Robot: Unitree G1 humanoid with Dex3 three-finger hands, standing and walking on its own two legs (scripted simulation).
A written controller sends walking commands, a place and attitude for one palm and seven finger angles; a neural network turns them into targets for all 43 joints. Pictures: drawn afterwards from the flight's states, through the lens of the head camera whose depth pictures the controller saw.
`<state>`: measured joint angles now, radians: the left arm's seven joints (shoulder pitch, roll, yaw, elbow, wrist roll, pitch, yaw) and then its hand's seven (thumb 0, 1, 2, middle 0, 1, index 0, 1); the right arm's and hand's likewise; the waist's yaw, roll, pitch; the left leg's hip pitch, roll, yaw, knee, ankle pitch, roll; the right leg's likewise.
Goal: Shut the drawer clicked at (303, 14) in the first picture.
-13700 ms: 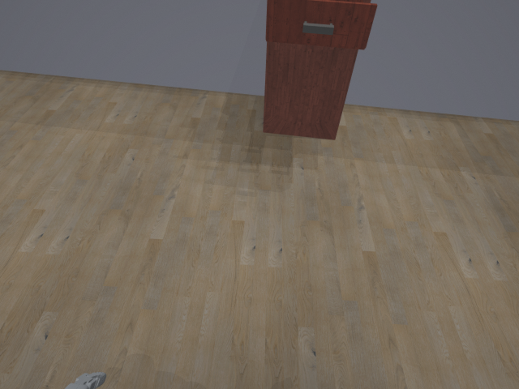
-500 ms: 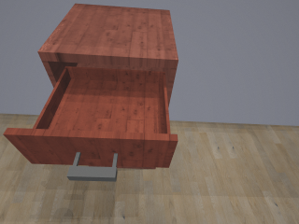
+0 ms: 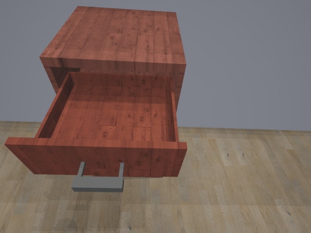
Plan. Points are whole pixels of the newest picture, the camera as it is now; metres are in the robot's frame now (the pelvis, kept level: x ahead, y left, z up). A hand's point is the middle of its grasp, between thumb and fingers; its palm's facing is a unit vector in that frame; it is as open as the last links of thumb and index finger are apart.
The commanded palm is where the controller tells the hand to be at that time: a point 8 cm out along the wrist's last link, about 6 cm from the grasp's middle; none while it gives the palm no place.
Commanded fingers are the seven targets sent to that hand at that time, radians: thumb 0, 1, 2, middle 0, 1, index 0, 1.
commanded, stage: look again from close up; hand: left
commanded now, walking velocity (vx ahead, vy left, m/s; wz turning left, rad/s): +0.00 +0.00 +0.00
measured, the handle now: (100, 175) +0.25 +0.16 +0.01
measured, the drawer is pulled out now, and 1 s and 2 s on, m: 0.30 0.29 0.29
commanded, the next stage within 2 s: raise the hand and make a fist in 0.44 s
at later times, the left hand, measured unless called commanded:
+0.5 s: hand out of the picture -0.02 +0.13 -0.18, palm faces +0.03 -0.99 -0.14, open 7.4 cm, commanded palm none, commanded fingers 0.00 0.90 0.90 -0.20 -0.30 -0.20 -0.30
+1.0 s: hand out of the picture +0.11 +0.11 -0.01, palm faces +0.18 -0.98 -0.08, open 5.8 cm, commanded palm +0.08 +0.18 -0.01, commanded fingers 0.00 0.90 0.90 -0.68 -0.82 -0.68 -0.82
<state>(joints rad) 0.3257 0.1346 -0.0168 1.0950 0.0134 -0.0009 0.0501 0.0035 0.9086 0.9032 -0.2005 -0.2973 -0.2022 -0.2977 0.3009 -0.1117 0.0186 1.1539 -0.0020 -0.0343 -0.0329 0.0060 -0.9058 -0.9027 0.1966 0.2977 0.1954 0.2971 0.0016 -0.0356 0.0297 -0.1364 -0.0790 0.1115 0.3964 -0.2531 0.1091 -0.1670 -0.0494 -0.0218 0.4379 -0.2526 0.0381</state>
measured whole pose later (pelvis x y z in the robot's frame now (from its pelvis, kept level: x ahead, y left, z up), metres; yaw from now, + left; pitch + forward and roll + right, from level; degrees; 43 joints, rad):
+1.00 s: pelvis -0.02 -0.07 -0.06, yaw +4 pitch +8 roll +0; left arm 0.72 0.20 0.05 -0.11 -0.17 -0.52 -0.11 0.02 0.91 0.90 -0.50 -0.61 -0.48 -0.61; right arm 0.15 -0.27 -0.06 0.54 0.01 -0.29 0.00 0.01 -0.90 -0.90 0.19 0.30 0.19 0.30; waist 0.03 -0.03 -0.14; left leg -0.64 0.00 0.01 0.95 -0.47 0.01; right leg -0.62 0.03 -0.13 0.93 -0.46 -0.10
